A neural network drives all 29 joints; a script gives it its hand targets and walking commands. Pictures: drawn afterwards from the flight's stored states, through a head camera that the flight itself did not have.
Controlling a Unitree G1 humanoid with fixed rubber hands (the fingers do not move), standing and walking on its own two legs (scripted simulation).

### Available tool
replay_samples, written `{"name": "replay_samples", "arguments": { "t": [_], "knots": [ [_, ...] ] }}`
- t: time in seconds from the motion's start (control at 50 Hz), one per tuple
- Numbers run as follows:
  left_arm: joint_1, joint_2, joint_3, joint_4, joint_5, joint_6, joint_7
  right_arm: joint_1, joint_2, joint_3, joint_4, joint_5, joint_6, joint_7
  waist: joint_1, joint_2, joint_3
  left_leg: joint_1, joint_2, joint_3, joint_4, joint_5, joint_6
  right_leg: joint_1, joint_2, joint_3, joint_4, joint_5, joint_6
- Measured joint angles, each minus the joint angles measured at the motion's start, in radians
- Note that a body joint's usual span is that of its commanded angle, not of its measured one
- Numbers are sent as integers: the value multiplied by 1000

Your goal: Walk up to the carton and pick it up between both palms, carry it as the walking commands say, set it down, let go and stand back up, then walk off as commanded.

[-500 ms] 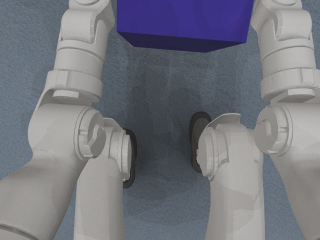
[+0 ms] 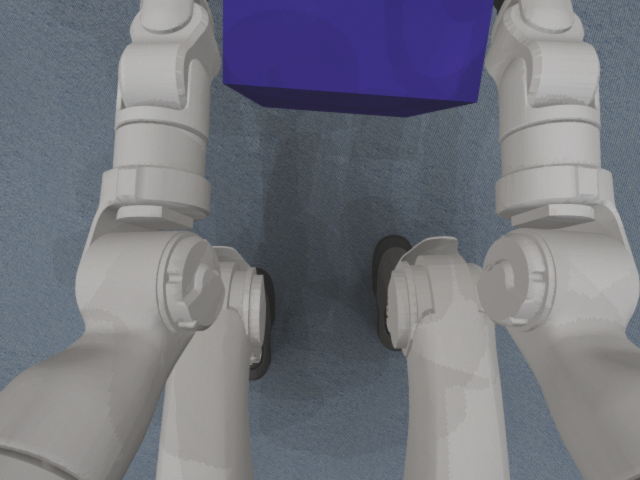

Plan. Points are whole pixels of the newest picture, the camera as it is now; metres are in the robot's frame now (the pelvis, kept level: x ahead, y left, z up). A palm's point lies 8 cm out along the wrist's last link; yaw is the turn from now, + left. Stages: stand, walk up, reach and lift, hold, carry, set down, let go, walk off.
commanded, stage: reach and lift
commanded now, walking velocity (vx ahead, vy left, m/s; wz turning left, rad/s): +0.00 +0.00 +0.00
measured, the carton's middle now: out of the picture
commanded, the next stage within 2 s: none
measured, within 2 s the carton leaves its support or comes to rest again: neither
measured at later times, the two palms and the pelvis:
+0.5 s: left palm out of the picture +0.54 +0.08 -0.05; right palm out of the picture +0.51 -0.21 -0.05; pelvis +0.00 +0.00 +0.04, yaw +0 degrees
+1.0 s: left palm out of the picture +0.51 +0.09 +0.03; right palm out of the picture +0.49 -0.20 +0.02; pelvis +0.00 +0.00 +0.09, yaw -1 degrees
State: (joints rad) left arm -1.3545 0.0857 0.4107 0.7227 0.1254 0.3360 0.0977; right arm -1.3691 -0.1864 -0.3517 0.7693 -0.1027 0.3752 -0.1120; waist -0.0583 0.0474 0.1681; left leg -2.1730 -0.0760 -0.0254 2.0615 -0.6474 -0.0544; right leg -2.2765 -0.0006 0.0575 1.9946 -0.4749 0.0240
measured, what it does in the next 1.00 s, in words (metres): rises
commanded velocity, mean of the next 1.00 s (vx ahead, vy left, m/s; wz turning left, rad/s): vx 0.00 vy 0.00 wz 0.00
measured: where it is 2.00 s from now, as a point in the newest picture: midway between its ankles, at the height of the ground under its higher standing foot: (323, 326)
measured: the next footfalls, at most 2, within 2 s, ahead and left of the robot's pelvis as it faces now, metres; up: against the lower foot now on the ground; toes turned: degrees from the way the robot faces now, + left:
none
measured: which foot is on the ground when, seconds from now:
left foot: down 0.00-1.00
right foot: down 0.00-1.00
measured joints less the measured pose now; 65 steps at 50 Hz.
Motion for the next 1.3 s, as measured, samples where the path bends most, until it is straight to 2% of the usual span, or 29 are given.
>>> {"name": "replay_samples", "arguments": {
  "t": [0.28, 0.5, 0.82, 1.3],
  "knots": [
    [88, -59, 31, -40, 44, 22, -4, 77, 49, -69, -36, -74, 28, 42, 2, -6, -111, 41, -3, -1, -85, 23, 6, 51, -2, 3, -84, 12, 5],
    [118, -86, 66, -56, 86, 43, -23, 106, 78, -101, -58, -118, 55, 57, 7, -9, -161, 82, 4, 1, -157, 53, 8, 93, 5, 6, -156, 41, 6],
    [198, -116, 81, -84, 109, 68, -46, 193, 125, -113, -105, -146, 84, 62, 19, -12, -242, 162, 12, 0, -263, 74, 9, 172, 10, 7, -257, 58, 2],
    [340, -166, 89, -104, 128, 59, -63, 342, 186, -127, -140, -172, 76, 72, 24, -16, -324, 351, 17, -6, -442, 103, 17, 368, 8, 3, -431, 75, 2]
  ]
}}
